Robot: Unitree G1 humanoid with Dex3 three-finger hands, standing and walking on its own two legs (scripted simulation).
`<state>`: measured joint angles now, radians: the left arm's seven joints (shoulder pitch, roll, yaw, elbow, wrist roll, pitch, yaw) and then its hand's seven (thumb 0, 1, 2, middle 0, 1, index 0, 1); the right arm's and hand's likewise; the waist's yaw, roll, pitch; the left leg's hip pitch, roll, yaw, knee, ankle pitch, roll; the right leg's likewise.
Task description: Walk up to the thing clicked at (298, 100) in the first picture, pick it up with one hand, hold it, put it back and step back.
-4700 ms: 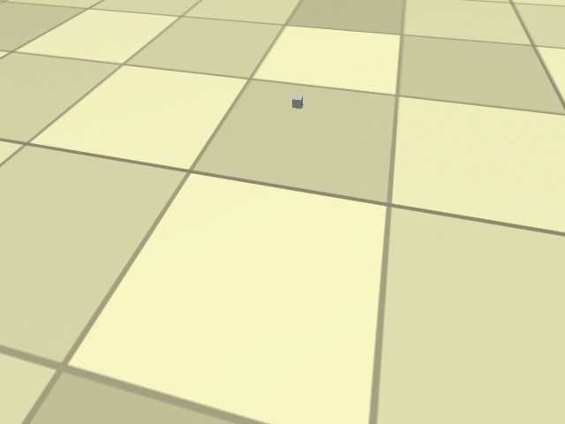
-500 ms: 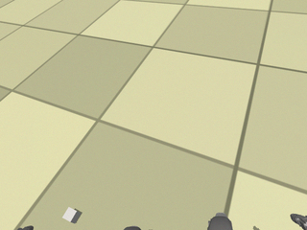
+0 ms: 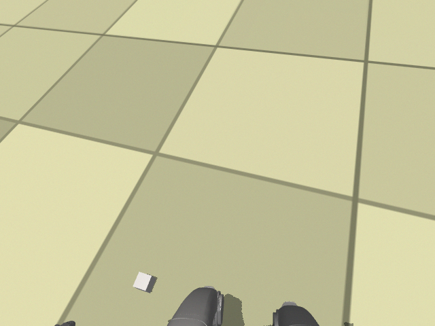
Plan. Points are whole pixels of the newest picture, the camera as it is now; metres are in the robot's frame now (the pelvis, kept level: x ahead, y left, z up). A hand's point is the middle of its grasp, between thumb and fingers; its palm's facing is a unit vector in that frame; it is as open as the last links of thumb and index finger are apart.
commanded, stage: walk up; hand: left
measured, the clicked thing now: (144, 282) +0.34 +0.41 -0.71
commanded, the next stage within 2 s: none
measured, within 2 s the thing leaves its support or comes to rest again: neither
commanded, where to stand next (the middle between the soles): -0.07 +0.24 m, yaw -8 degrees
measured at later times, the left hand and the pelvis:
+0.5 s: hand out of the picture -0.03 +0.53 -0.14, palm faces -0.08 -0.86 -0.50, open 7.4 cm; pelvis -0.12 +0.23 +0.01, yaw -3 degrees
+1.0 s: hand out of the picture -0.02 +0.57 -0.12, palm faces -0.20 -0.91 -0.37, open 7.4 cm; pelvis -0.17 +0.32 +0.02, yaw -11 degrees
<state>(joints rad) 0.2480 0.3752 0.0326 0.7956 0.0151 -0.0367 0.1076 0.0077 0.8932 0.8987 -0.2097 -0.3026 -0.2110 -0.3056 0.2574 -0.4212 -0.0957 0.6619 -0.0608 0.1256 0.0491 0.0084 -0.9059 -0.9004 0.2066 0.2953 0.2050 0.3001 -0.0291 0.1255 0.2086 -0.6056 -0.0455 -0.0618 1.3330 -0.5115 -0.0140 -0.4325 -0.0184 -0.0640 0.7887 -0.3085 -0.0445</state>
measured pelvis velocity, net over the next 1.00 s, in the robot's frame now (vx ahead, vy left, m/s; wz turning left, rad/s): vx -0.17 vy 0.32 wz -0.19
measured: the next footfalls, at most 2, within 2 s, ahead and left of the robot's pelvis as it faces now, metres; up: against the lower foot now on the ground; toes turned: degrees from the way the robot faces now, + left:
left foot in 0.22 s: -0.03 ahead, +0.31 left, +0.00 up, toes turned -3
right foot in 0.62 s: -0.13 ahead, +0.17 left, +0.00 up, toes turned -8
